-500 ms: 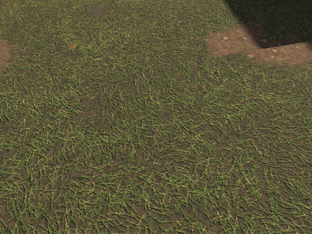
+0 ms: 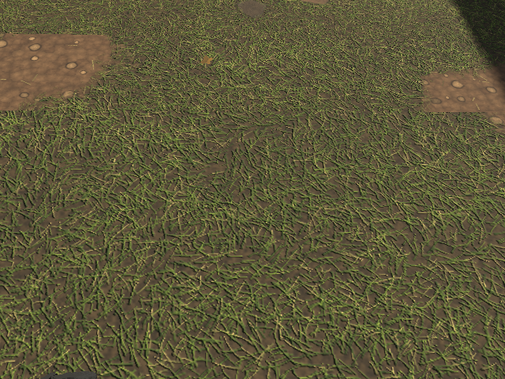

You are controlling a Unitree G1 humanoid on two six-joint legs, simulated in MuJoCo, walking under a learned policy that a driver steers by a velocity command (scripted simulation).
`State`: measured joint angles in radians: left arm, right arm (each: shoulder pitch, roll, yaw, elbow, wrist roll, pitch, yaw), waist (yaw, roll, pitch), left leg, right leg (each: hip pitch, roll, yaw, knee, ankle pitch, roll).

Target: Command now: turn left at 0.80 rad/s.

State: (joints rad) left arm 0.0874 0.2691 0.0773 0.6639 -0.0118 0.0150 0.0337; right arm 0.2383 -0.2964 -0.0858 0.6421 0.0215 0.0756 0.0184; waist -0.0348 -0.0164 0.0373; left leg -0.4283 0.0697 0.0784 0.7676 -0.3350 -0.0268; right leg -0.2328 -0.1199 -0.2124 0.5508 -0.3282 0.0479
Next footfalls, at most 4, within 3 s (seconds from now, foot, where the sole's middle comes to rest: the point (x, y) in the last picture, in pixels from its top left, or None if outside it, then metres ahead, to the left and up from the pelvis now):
0.02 left None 0.05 0.11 -0.77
0.56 right None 0.07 -0.10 -0.77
0.96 left None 0.14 0.12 -0.77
1.30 right None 0.05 -0.09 -0.77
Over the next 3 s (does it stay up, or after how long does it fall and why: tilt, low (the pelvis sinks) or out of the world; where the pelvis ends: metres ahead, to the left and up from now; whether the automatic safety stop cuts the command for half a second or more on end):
stays up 1.11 0.11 0.01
